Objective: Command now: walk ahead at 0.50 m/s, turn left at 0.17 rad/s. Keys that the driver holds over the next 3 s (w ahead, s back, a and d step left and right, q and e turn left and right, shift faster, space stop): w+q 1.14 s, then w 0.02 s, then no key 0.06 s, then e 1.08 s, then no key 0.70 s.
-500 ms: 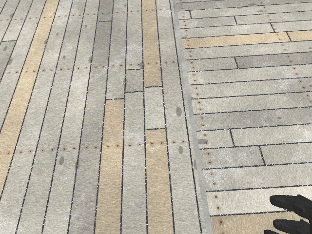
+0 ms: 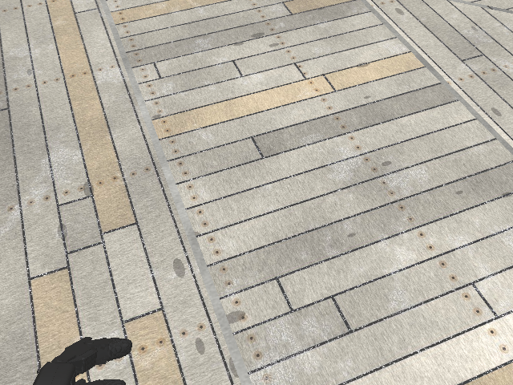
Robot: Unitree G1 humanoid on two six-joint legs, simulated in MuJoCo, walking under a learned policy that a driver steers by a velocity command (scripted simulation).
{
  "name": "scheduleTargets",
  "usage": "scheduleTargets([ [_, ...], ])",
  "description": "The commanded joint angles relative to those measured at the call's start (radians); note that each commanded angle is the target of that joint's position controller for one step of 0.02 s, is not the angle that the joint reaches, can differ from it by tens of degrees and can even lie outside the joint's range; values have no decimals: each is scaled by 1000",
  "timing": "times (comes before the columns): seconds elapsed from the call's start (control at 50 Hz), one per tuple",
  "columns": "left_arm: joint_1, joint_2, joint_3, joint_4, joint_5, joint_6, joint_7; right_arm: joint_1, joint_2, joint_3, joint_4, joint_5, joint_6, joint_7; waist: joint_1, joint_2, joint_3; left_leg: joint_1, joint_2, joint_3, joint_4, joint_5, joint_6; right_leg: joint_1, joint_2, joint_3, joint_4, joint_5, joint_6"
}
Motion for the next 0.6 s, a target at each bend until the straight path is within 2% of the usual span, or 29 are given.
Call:
scheduleTargets([
  [0.02, 140, 161, 69, -26, 2, -22, 8, -50, -173, -34, -56, 1, 1, -11, 173, 101, -83, -118, 207, -142, 137, 533, 136, 332, 40, -35, -72, -18, -46],
  [0.04, 297, 216, 91, 0, 16, -20, 20, -60, -125, -13, -74, -15, -1, -11, 248, 66, -205, -249, 153, -103, 367, 426, 97, 584, -66, 53, -39, -9, -92],
  [0.06, 401, 311, 114, 14, 35, -7, 29, 39, -17, 20, -105, -18, -14, -13, 238, -165, -367, -616, 16, -10, 745, 27, 19, 947, -334, 436, -68, -150, -223],
  [0.08, 422, 245, 97, 21, 27, -1, 26, 39, -63, 11, -93, -1, -23, -15, 252, -203, -396, -725, 8, -123, 915, -268, 16, 904, -374, 638, -180, -293, -253],
  [0.1, 367, 190, 78, 27, 15, 0, 25, -26, -137, -14, -107, 20, -21, -13, 239, -138, -243, -794, 56, -141, 980, -206, 24, 786, -342, 512, -209, -351, -215],
  [0.12, 301, 156, 67, 25, 11, -2, 24, -74, -134, -15, -119, 16, -16, -15, 211, -110, -158, -789, 94, -115, 965, -128, 27, 668, -304, 395, -236, -314, -191],
  [0.14, 255, 121, 57, 27, 16, -6, 19, -104, -126, -18, -118, 0, -11, -16, 189, -79, -92, -753, 119, -112, 920, -72, 24, 559, -261, 292, -259, -180, -174],
  [0.16, 212, 109, 54, 33, 23, -13, 18, -87, -103, -19, -120, -3, 3, -16, 148, -104, -67, -712, 144, -111, 894, -18, 19, 477, -240, 237, -309, -179, -174],
  [0.18, 183, 106, 58, 39, 26, -21, 16, -74, -85, -17, -114, 1, 16, -15, 127, -112, -49, -661, 158, -112, 886, 11, 13, 410, -230, 199, -347, -148, -179],
  [0.22, 163, 103, 63, 55, 26, -39, 18, -85, -60, -15, -118, 1, 36, -14, 110, -73, -20, -661, 161, -116, 865, 70, 0, 371, -221, 99, -385, -32, -184],
  [0.28, 179, 127, 74, 86, 28, -47, 28, -142, -48, -13, -143, -9, 38, -11, 115, -31, 3, -708, 156, -126, 732, 211, -6, 403, -209, -16, -399, 84, -179],
  [0.32, 187, 144, 78, 97, 24, -42, 35, -199, -34, -6, -161, -8, 30, 3, 134, -22, 16, -685, 147, -94, 599, 316, 1, 413, -190, -91, -403, 108, -160],
  [0.36, 217, 166, 84, 111, 19, -35, 40, -280, -21, 3, -189, -8, 26, 18, 167, -6, 38, -671, 137, -50, 498, 368, 11, 433, -198, -134, -409, 109, -155],
  [0.42, 269, 193, 93, 139, 5, -17, 43, -369, -23, 7, -236, -7, 28, 36, 195, 6, 68, -701, 128, -18, 405, 344, 38, 530, -229, -168, -389, 133, -144],
  [0.46, 286, 207, 99, 152, -6, -1, 44, -402, -35, 3, -265, -7, 29, 47, 194, 0, 70, -707, 111, 9, 369, 277, 64, 601, -246, -190, -342, 222, -127],
  [0.5, 281, 235, 106, 151, -11, 14, 49, -379, -63, -11, -280, -10, 34, 52, 159, -32, 23, -617, 53, 66, 359, 178, 101, 641, -245, -224, -224, 533, -104],
  [0.52, 276, 249, 110, 148, -14, 22, 54, -317, -89, -26, -272, -11, 38, 51, 117, -50, -28, -521, 11, 95, 362, 129, 125, 645, -237, -240, -110, 696, -93],
  [0.54, 263, 251, 109, 143, -17, 30, 58, -186, -129, -52, -242, -8, 41, 44, 38, -42, -101, -341, -35, 112, 318, 147, 156, 598, -210, -266, 73, 756, -69],
  [0.56, 267, 228, 98, 133, -9, 28, 63, -14, -194, -87, -198, -5, 50, 27, -46, 4, -190, -44, -25, 35, 280, 190, 199, 410, -173, -273, 331, 593, -28],
  [0.58, 348, 87, 53, 78, 35, 9, 53, 0, -313, -108, -193, 2, 52, 10, 44, 272, -256, 308, 241, -468, 238, 107, 355, -51, -10, -250, 703, -277, 39],
  [0.6, 302, 114, 45, 57, 15, -31, 39, 12, -279, -89, -235, -5, 33, 17, 18, 228, -433, 421, 370, -881, 59, -47, 470, -213, 95, 6, 884, -567, 46],
])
